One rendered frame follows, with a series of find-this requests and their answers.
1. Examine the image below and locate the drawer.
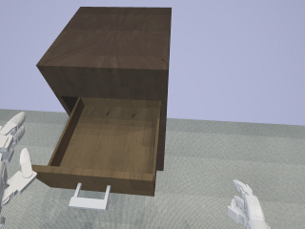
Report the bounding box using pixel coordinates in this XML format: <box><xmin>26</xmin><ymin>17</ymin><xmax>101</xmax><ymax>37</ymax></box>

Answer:
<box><xmin>31</xmin><ymin>97</ymin><xmax>161</xmax><ymax>197</ymax></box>

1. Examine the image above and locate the handle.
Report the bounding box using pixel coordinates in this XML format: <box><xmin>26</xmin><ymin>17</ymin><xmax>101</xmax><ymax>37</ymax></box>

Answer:
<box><xmin>69</xmin><ymin>182</ymin><xmax>111</xmax><ymax>211</ymax></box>

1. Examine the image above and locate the cabinet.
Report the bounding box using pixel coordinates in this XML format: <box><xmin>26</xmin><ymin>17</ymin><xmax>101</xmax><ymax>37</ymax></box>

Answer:
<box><xmin>36</xmin><ymin>7</ymin><xmax>172</xmax><ymax>171</ymax></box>

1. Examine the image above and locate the right robot forearm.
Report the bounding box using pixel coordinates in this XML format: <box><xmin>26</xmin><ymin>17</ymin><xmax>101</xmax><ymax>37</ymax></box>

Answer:
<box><xmin>246</xmin><ymin>219</ymin><xmax>271</xmax><ymax>229</ymax></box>

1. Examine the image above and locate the robot left hand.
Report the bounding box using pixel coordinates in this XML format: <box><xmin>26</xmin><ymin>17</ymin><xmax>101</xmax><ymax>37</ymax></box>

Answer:
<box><xmin>0</xmin><ymin>112</ymin><xmax>37</xmax><ymax>214</ymax></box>

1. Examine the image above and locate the robot right hand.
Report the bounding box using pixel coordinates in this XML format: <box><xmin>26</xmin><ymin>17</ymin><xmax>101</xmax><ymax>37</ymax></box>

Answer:
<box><xmin>228</xmin><ymin>179</ymin><xmax>266</xmax><ymax>227</ymax></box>

